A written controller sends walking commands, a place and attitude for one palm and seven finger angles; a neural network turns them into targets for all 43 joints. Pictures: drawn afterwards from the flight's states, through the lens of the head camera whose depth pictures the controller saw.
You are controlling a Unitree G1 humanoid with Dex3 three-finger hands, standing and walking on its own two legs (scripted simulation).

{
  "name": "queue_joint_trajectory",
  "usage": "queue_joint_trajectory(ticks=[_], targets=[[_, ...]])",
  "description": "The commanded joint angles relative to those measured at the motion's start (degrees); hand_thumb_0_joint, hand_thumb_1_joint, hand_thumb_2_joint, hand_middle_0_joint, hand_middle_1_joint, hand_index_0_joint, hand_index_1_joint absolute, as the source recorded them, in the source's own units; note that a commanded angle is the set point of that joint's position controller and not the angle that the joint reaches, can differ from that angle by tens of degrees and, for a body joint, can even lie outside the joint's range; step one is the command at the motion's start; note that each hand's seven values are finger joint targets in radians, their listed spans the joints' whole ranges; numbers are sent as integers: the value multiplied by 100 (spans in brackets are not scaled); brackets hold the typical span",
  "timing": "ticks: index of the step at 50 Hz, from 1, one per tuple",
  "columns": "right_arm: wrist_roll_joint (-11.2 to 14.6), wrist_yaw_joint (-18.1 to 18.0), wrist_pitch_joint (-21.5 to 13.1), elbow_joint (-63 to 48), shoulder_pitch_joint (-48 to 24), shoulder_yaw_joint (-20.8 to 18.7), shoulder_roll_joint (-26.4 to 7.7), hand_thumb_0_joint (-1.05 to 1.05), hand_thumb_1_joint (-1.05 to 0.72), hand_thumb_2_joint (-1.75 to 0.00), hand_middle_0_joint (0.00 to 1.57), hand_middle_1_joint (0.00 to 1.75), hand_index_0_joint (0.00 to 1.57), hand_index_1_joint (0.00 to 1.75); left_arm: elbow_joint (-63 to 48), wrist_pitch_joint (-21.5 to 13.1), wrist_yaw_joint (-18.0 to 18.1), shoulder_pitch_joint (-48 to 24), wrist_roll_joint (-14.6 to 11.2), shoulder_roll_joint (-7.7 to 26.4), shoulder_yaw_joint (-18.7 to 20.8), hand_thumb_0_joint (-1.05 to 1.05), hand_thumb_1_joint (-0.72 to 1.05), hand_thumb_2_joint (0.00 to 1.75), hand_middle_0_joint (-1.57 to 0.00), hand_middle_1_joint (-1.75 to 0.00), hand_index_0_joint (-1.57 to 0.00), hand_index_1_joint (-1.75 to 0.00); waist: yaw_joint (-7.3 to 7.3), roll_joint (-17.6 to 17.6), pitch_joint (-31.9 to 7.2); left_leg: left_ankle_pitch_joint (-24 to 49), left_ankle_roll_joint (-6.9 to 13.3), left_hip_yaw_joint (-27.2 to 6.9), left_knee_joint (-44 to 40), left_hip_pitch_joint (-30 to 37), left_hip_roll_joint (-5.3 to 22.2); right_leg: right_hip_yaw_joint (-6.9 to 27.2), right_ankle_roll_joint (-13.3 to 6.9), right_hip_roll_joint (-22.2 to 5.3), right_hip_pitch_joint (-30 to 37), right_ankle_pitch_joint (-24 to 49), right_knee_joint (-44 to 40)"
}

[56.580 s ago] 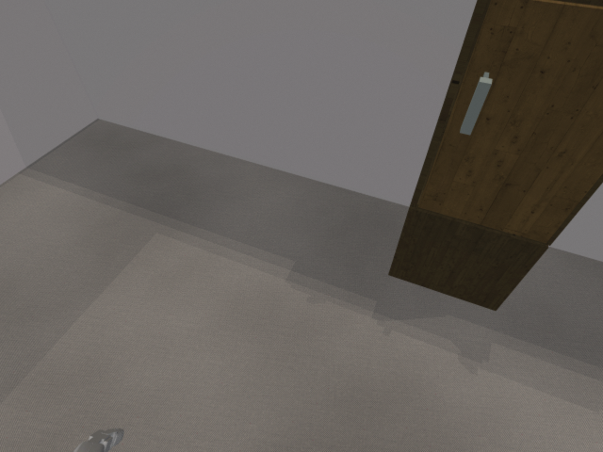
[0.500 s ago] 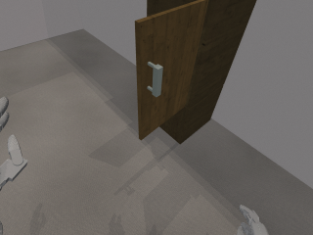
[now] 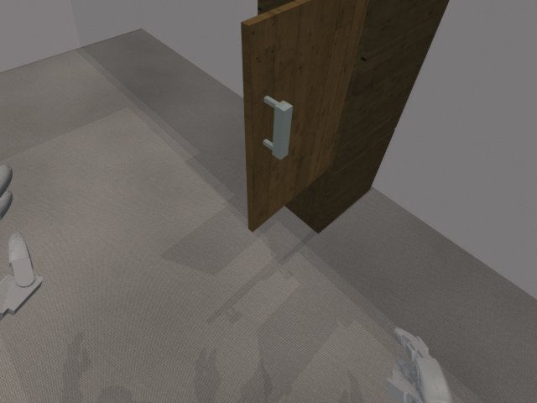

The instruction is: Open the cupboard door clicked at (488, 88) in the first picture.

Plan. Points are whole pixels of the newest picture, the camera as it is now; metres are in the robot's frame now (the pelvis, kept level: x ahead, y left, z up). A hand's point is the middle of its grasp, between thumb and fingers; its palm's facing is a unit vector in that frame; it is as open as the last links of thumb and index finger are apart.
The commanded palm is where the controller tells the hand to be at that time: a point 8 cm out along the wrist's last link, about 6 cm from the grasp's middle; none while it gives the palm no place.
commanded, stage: stop stepping back and stand still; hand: left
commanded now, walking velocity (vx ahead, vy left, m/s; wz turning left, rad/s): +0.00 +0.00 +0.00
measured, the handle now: (274, 127) +0.62 +0.03 +0.04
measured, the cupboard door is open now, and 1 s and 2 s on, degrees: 93 93 93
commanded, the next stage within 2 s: let the arm hang, fingers relaxed in 0.52 s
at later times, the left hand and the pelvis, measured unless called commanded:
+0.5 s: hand (20, 314) +0.17 +0.26 +0.16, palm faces +0.43 -0.77 -0.47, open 7.5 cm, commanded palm +0.11 +0.30 +0.18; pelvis -0.03 +0.00 +0.00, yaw +0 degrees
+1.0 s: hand out of the picture +0.01 +0.16 -0.18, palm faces +0.04 -0.98 -0.19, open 7.0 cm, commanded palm none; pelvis -0.04 -0.02 -0.01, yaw +2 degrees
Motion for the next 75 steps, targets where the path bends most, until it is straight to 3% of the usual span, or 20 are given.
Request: queue_joint_trajectory(ticks=[1, 7, 16, 22, 30, 31, 32, 34, 36, 38, 40, 42, 43, 46, 49, 50, 56, 60, 72, 75], targets=[[31, -66, -241, -836, -274, -322, -718, 0, -90, -90, 20, 30, 20, 30, -781, -329, 92, 395, -95, 935, 858, 0, 90, 90, -20, -30, -20, -30, -39, 477, -1112, 1915, -161, -390, -591, -217, 521, 303, 21, -209, 968, 1778, -150], [27, -119, -195, -877, -374, -282, -721, 0, -90, -90, 20, 30, 20, 30, -718, -311, 70, 96, -108, 864, 706, 0, 90, 90, -20, -30, -20, -30, -45, 443, -773, 943, -102, -474, -896, -550, 523, 329, 80, -169, 802, 1040, -357], [-3, -166, -311, -825, -353, -297, -758, 0, -90, -90, 20, 30, 20, 30, -891, -279, 122, -446, 3, 903, 577, 0, 90, 90, -20, -30, -20, -30, -13, 472, -750, -51, -59, -439, -1008, -575, 396, 462, 79, -164, 649, 327, -701], [-3, -157, -317, -788, -309, -288, -736, 0, -90, -90, 20, 30, 20, 30, -631, -246, 128, -300, -11, 811, 542, 0, 90, 90, -20, -30, -20, -30, -21, 211, -691, -51, -73, -435, -937, -582, 336, 515, 67, -204, 567, 157, -908], [8, -146, -295, -802, -293, -296, -767, 0, -90, -90, 20, 30, 20, 30, -712, -237, 109, -91, -29, 857, 579, 0, 90, 90, -20, -30, -20, -30, -9, 346, -800, 192, -74, -439, -1012, -577, 353, 406, 89, -118, 693, 389, -798], [18, 387, -718, 763, -647, -494, -1438, 0, -90, -90, 20, 30, 20, 30, 3808, 386, -606, -761, 308, -137, -1957, 0, 90, 90, -20, -30, -20, -30, -325, 342, -207, 1030, -80, -673, -177, -817, 603, 116, -70, -387, -532, 362, -66], [-14, 432, -188, 804, -93, -533, -1632, 0, -90, -90, 20, 30, 20, 30, 3979, 916, -816, -846, 340, -59, -1644, 0, 90, 90, -20, -30, -20, -30, -245, 482, -464, 1211, -6, -725, -328, -743, 728, 454, -151, -518, -495, 238, -138], [-68, 395, 71, 650, -68, -482, -1472, 0, -90, -90, 20, 30, 20, 30, 4083, 1088, -875, -967, 362, -136, -1635, 0, 90, 90, -20, -30, -20, -30, -185, 538, -502, 729, 223, -956, -503, -1237, 899, 281, -182, -291, -392, -350, 443], [-133, 380, 199, 659, -168, -395, -1420, 0, -90, -90, 20, 30, 20, 30, 4654, 1052, -888, -1191, 408, -53, -1730, 0, 90, 90, -20, -30, -20, -30, -77, -175, -646, 654, 285, -1038, -463, -1250, 797, 403, -247, -255, -128, -282, 487], [-152, 374, 310, 790, -68, -350, -1327, 0, -90, -90, 20, 30, 20, 30, 5285, 1052, -884, -1411, 439, 44, -1792, 0, 90, 90, -20, -30, -20, -30, -55, -1159, -896, 508, 216, -833, -48, -963, 497, 691, -336, -598, -39, -97, -22], [-156, 360, 446, 1007, 190, -301, -1110, 0, -90, -90, 20, 30, 20, 30, 5955, 1098, -851, -1763, 410, 66, -1890, 0, 90, 90, -20, -30, -20, -30, -194, -1628, -1040, 375, 78, -444, 414, -406, 143, 963, -557, -1023, -328, -47, -438], [-183, 343, 561, 1228, 291, -253, -912, 0, -90, -90, 20, 30, 20, 30, 6475, 1154, -801, -1983, 370, -31, -2002, 0, 90, 90, -20, -30, -20, -30, -227, -1095, -952, 305, 13, -300, 527, -171, 90, 967, -640, -1097, -496, -60, -533], [-186, 336, 591, 1346, 330, -215, -815, 0, -90, -90, 20, 30, 20, 30, 6723, 1171, -790, -2020, 356, -112, -2050, 0, 90, 90, -20, -30, -20, -30, -235, -598, -909, 427, 1, -329, 407, -105, 140, 914, -596, -1036, -548, -226, -506], [-189, 311, 609, 1599, 241, -142, -786, 0, -90, -90, 20, 30, 20, 30, 7427, 1174, -768, -1815, 313, -246, -2125, 0, 90, 90, -20, -30, -20, -30, -76, 790, -664, 545, 57, -776, -350, -525, 462, 627, -308, -588, -160, -465, -303], [-206, 258, 640, 1842, 302, -164, -618, 0, -90, -90, 20, 30, 20, 30, 8007, 1159, -753, -1511, 292, -463, -2044, 0, 90, 90, -20, -30, -20, -30, 13, 1192, -587, -83, 31, -752, -577, -893, 459, 580, -311, -547, 266, -441, -426], [-197, 255, 657, 1936, 398, -161, -589, 0, -90, -90, 20, 30, 20, 30, 8152, 1156, -758, -1526, 281, -430, -2062, 0, 90, 90, -20, -30, -20, -30, 8, 1188, -483, -274, 22, -745, -631, -960, 422, 612, -324, -566, 267, -567, -513], [-164, 212, 683, 2348, 961, -237, -549, 0, -90, -90, 20, 30, 20, 30, 8711, 1116, -762, -1614, 266, -457, -2070, 0, 90, 90, -20, -30, -20, -30, -83, 114, -200, -263, 38, -657, -597, -555, 417, 643, -365, -636, -117, -1020, -952], [-168, 193, 671, 2557, 1156, -232, -463, 0, -90, -90, 20, 30, 20, 30, 8937, 1113, -750, -1604, 264, -541, -2075, 0, 90, 90, -20, -30, -20, -30, -117, -241, -35, -156, 53, -576, -618, -417, 421, 642, -349, -640, -277, -1080, -1035], [-152, 162, 584, 2828, 1044, -156, -233, 0, -90, -90, 20, 30, 20, 30, 9243, 1086, -709, -1446, 253, -742, -2106, 0, 90, 90, -20, -30, -20, -30, -47, -58, -62, 459, 49, -570, -870, -296, 506, 511, -258, -582, 84, -146, -801], [-151, 149, 559, 2862, 972, -144, -230, 0, -90, -90, 20, 30, 20, 30, 9268, 1080, -707, -1473, 251, -788, -2108, 0, 90, 90, -20, -30, -20, -30, -36, 179, -69, 584, 36, -614, -977, -280, 547, 476, -239, -569, 188, 111, -731]])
